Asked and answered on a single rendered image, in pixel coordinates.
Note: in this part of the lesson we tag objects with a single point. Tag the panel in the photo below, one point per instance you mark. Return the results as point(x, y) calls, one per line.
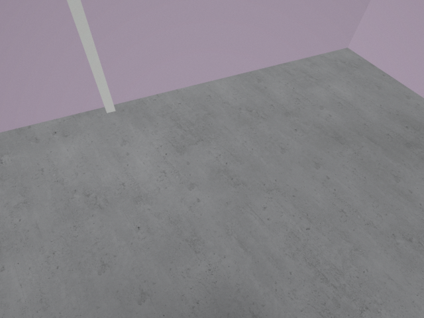
point(82, 26)

